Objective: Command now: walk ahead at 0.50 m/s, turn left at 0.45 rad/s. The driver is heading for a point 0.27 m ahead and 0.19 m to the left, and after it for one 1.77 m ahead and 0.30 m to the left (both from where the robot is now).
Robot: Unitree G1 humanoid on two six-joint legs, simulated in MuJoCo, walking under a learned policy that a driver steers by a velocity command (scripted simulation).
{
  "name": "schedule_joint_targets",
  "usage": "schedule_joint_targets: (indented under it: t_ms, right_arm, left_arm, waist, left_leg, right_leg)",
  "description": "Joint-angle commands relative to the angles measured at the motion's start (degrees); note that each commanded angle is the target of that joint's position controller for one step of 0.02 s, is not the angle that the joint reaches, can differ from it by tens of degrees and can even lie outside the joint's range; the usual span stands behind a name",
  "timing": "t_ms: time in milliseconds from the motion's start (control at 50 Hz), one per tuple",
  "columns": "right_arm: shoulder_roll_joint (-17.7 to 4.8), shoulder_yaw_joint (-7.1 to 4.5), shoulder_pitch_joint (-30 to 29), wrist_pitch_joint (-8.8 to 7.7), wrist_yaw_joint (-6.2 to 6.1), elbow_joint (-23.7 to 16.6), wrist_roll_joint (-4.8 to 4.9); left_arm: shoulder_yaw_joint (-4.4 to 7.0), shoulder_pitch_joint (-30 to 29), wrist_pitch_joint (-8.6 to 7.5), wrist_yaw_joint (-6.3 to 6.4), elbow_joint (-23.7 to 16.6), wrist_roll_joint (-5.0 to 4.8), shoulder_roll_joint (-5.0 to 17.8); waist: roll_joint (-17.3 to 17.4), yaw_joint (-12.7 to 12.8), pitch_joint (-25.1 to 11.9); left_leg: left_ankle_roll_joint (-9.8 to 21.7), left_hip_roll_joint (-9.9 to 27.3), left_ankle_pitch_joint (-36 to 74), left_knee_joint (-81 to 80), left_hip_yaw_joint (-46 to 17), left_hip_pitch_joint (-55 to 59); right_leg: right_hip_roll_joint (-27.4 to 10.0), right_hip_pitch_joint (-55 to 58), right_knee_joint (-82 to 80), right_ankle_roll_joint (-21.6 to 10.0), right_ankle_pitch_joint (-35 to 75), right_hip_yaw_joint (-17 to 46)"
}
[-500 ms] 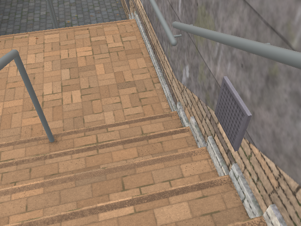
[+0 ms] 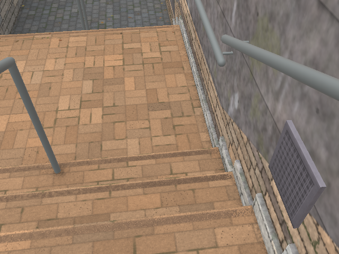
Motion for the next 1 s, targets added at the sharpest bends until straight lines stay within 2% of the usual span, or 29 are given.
schedule_joint_targets:
  t_ms: [20, 80, 100, 140, 200, 240, 280, 340, 360, 380, 400, 420, 440, 460, 480, 500, 520, 540, 560, 620, 700, 720, 740, 760, 800, 840, 920, 940, 1000]
  right_arm:
    - [1.8, 0.23, 3.4, 0.12, 0.08, -1.6, -1.0]
    - [1.9, 0.49, 3.9, 0.68, 0.75, -2.3, -1.16]
    - [1.8, 0.96, -3.0, 0.59, 0.68, -4.6, -1.53]
    - [1.5, 1.24, -8.3, 1.21, 0.79, -6.1, -0.5]
    - [-2.0, 0.75, -14.2, 0.92, 1.78, -7.7, 0.21]
    - [-4.7, -0.02, -16.7, 1.16, 0.76, -9.9, -0.21]
    - [-2.8, 0.57, -25.0, 1.82, 0.38, -11.6, -2.01]
    - [0.7, 1.62, -29.5, 2.38, 0.33, -11.3, -2.22]
    - [-1.9, 0.26, -22.9, 1.8, -0.25, -9.1, -1.22]
    - [-7.4, -2.44, -6.6, 0.66, -0.99, -3.3, 0.01]
    - [-15.2, -5.65, 4.4, 0.44, -0.95, 0.1, -0.56]
    - [-21.5, -7.39, 19.4, 1.15, -1.21, 5.1, -0.82]
    - [-19.5, -7.46, 28.4, 1.7, -0.81, 7.7, 0.03]
    - [-16.9, -7.59, 25.3, 1.31, -1.81, 7.6, 0.55]
    - [-15.7, -6.89, 17.5, 0.66, -2.39, 5.2, 1.8]
    - [-11.9, -5.56, 10.0, 0.33, -2.28, 2.6, 0.77]
    - [-6.5, -3.73, 3.5, 0.04, -1.54, 2.2, -0.08]
    - [-7.7, -3.98, 3.4, -0.64, -0.72, 0.9, 0.66]
    - [-3.2, -2.18, 0.5, -2.23, -1.09, 0.1, 2.27]
    - [-7.6, -2.03, -11.1, -3.3, 0.71, -3.9, 1.8]
    - [-8.8, -1.51, -18.3, -1.36, 1.72, -5.7, 2.07]
    - [-6.2, -1.03, -15.8, -0.58, 1.81, -4.6, 3.94]
    - [-5.9, -2.49, -1.0, 1.05, 1.68, -2.4, 6.89]
    - [-11.5, -4.63, 5.1, 2.43, 0.6, -1.6, 7.62]
    - [-7.5, -3.84, 3.4, 2.89, -0.72, -0.6, 5.44]
    - [-7.3, -3.98, 0.7, 2.54, -1.21, 0.4, 5.62]
    - [-6.9, -4.15, -3.4, 2.4, -1.11, 0.4, 4.94]
    - [-4.5, -2.93, -6.5, 4.1, -4.23, -0.2, 3.61]
    - [-4.7, -2.57, -6.2, 5.31, -6.58, 0.2, 5.38]
  left_arm:
    - [0.47, 2.2, -3.71, 1.5, -2.9, -0.61, 3.6]
    - [0.03, 7.0, -2.68, 1.18, 0.2, 0.2, 0.3]
    - [-1.1, 10.2, -2.82, 2.33, 2.2, -0.05, -3.7]
    - [-1.91, 19.9, -2.37, 2.9, 6.3, 0.48, -4.0]
    - [-3.2, 14.3, -2.28, 1.04, 4.6, 2.57, -1.4]
    - [-2.84, 10.4, -2.66, 0.51, 3.2, 1.2, 0.7]
    - [-2.14, 17.2, -2.25, 3.02, 6.2, -2.48, 1.1]
    - [-0.93, 27.5, 0.95, 5.17, 10.4, -1.56, 2.0]
    - [-0.19, 23.3, 1.27, 4.03, 8.9, -1.28, 3.0]
    - [0.48, 17.4, 1.47, 1.91, 7.2, -0.87, 5.0]
    - [0.62, 17.3, 2.31, -0.92, 7.1, -0.8, 5.2]
    - [-0.76, 22.2, 2.22, -3.13, 6.6, -2.7, -2.5]
    - [-0.99, 21.1, 1.27, -4.49, 4.6, -3.79, -1.9]
    - [-0.1, 6.3, 0.27, -3.55, -0.1, -5.94, 1.6]
    - [0.23, 0.0, -0.53, -2.19, -3.4, -5.83, 3.9]
    - [0.61, 1.0, -0.66, -1.21, -3.4, -4.36, 5.2]
    - [-0.02, 1.6, -0.56, -0.11, -3.9, -3.61, 1.7]
    - [-0.14, 1.8, -0.54, 1.32, -5.2, -4.18, -0.3]
    - [-0.81, 7.2, -0.33, 1.41, -2.8, -3.1, -3.0]
    - [-0.29, 12.6, 1.04, -2.1, 1.9, -2.41, -2.5]
    - [2.51, 15.4, -1.16, -2.88, 0.5, -4.33, 3.6]
    - [3.19, 12.2, -1.54, -2.38, -0.4, -4.63, 6.1]
    - [2.5, -0.9, -1.97, -3.06, -3.9, -6.46, 9.4]
    - [2.27, -11.0, -2.18, -3.96, -6.8, -7.09, 10.4]
    - [2.7, -15.2, -1.94, -4.57, -8.1, -7.82, 10.3]
    - [2.95, -12.4, -1.1, -5.76, -5.5, -7.9, 9.3]
    - [3.52, -11.1, -0.64, -4.33, -4.1, -7.54, 6.8]
    - [1.11, -7.2, 1.63, 1.12, -2.9, -5.09, 0.1]
    - [1.34, -7.3, 3.5, 4.59, -2.2, -6.43, 3.5]
  waist:
    - [-4.9, -0.3, 2.9]
    - [-2.7, 0.7, 4.1]
    - [-1.3, 3.9, 5.9]
    - [-3.2, 7.1, 6.7]
    - [-3.6, 4.9, 6.7]
    - [-3.1, 4.1, 9.6]
    - [-1.8, 9.7, 11.8]
    - [-3.1, 14.5, 13.3]
    - [-2.4, 10.6, 9.8]
    - [1.5, 2.9, 3.5]
    - [5.5, -2.4, -4.1]
    - [11.6, -3.2, -22.0]
    - [9.9, -6.9, -33.8]
    - [5.3, -10.0, -19.3]
    - [2.6, -7.3, -14.2]
    - [-0.2, -3.1, -10.5]
    - [-1.5, 2.0, -0.9]
    - [3.2, 4.3, 1.9]
    - [-1.2, 6.5, 1.3]
    - [1.4, 11.1, 0.5]
    - [-1.2, 15.1, -1.5]
    - [-3.9, 13.2, -1.3]
    - [-12.4, 2.2, -1.5]
    - [-11.2, -2.6, -0.5]
    - [-5.9, -2.6, 0.2]
    - [-5.4, -0.9, 3.3]
    - [-3.1, 1.2, -0.6]
    - [-2.3, 3.9, -2.4]
    - [-1.9, 3.1, -5.4]
  left_leg:
    - [0.0, 2.9, 11.5, -18.2, -3.5, 4.8]
    - [0.9, 3.2, 17.9, -20.5, -5.3, -2.5]
    - [0.7, 5.7, 28.8, -31.4, -9.9, -14.3]
    - [0.0, 5.1, 32.7, -35.4, -7.9, -20.8]
    - [1.3, 1.7, 42.5, -38.7, 0.1, 8.0]
    - [0.8, 2.7, 37.1, -40.0, -0.9, 7.5]
    - [-0.2, 2.7, 32.6, -52.1, 2.5, -0.6]
    - [-0.9, 0.6, 32.5, -61.6, 6.1, 6.0]
    - [-0.6, -2.5, 31.9, -59.3, 8.8, 17.8]
    - [0.4, -5.4, 41.6, -60.9, 11.7, 38.8]
    - [4.0, -0.9, 58.9, -56.5, 7.7, 60.8]
    - [14.0, 9.9, 85.7, -40.9, -1.5, 86.7]
    - [22.8, 19.8, 93.4, -38.0, -13.0, 94.0]
    - [19.3, 18.6, 82.1, -43.6, -14.1, 83.7]
    - [17.1, 18.4, 71.9, -45.2, -11.0, 68.3]
    - [17.2, 18.6, 71.5, -46.0, -9.8, 53.8]
    - [14.1, 17.8, 64.3, -50.1, -8.1, 32.5]
    - [15.6, 18.2, 63.6, -52.4, -7.8, 23.3]
    - [14.3, 14.4, 46.8, -55.5, -6.0, 15.0]
    - [10.6, 5.9, 35.0, -56.7, 0.9, -2.4]
    - [4.5, 3.2, 29.9, -44.2, 1.8, -6.1]
    - [1.6, 1.9, 24.8, -40.5, 1.9, -1.1]
    - [-3.2, -3.6, 6.5, -40.4, 5.9, 8.8]
    - [-4.7, -5.3, -5.0, -40.4, 8.0, 15.9]
    - [-4.3, -4.9, -9.1, -44.4, 7.0, 15.6]
    - [-6.3, -4.7, -9.4, -46.7, 8.1, 20.1]
    - [-4.6, -3.7, 1.5, -49.4, 7.2, 21.7]
    - [-3.3, -2.0, 16.5, -45.9, 4.4, 23.5]
    - [-2.8, -1.1, 19.3, -46.2, 3.8, 26.7]
  right_leg:
    - [-19.7, -6.4, -16.1, -15.1, 29.6, 9.7]
    - [-19.8, 0.8, -9.4, -14.0, 29.7, 8.2]
    - [-19.9, 11.1, -6.3, -11.3, 23.4, 8.8]
    - [-21.5, 18.1, -3.8, -11.2, 20.7, 10.5]
    - [-14.7, -7.7, -4.5, -8.1, 8.7, 0.9]
    - [-16.9, -6.7, -0.5, -6.0, 5.1, 1.0]
    - [-17.5, 6.2, 4.9, -3.9, 3.3, 1.8]
    - [-18.4, 9.7, 7.0, -2.4, 10.8, 4.4]
    - [-16.0, 4.3, 13.1, -1.2, 14.5, 1.4]
    - [-12.0, -3.9, 25.2, 1.5, 12.6, -3.1]
    - [-9.0, -15.6, 37.5, 4.7, 0.5, -3.5]
    - [-4.9, -25.7, 60.0, 8.3, -30.1, -2.6]
    - [-6.4, -30.4, 78.1, 10.0, -39.6, 4.2]
    - [-7.9, -45.2, 80.8, 10.2, -41.4, 5.7]
    - [-11.4, -44.9, 78.8, 9.8, -41.0, 7.9]
    - [-13.2, -39.2, 75.4, 9.1, -39.0, 9.3]
    - [-14.7, -30.4, 62.3, 7.4, -31.3, 12.5]
    - [-12.3, -25.3, 62.6, 7.2, -31.1, 10.5]
    - [-12.3, -21.3, 49.6, 5.8, -14.5, 13.3]
    - [-7.9, -1.0, 33.2, 5.0, 16.0, 10.9]
    - [-2.9, 15.2, 28.2, 6.7, 18.5, 8.0]
    - [-3.8, 13.7, 19.0, 5.7, 20.3, 8.6]
    - [-8.1, 5.5, 6.2, 0.2, 36.4, 15.2]
    - [-9.0, -1.2, 1.6, -2.4, 31.7, 17.0]
    - [-6.5, -2.3, -0.6, -1.1, 15.4, 14.6]
    - [-6.6, -6.8, -3.0, -0.6, 3.3, 16.8]
    - [-3.5, 1.6, 1.2, -0.8, 15.1, 12.5]
    - [-6.0, 4.1, 3.5, -0.4, 31.6, 14.0]
    - [-6.8, 6.0, 3.7, -1.0, 37.5, 14.1]
Velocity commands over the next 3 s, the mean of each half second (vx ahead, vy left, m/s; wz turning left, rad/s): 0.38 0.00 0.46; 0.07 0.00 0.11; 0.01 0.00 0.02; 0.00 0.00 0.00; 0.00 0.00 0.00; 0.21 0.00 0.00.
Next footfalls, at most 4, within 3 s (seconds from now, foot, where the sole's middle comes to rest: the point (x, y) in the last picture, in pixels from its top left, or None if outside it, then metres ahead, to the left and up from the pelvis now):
0.40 left None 0.34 0.21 -0.92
0.70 right None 0.44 -0.01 -0.92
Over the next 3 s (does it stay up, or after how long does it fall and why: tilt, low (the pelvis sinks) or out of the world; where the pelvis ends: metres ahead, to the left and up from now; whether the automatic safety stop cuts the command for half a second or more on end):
stays up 0.46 0.10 -0.16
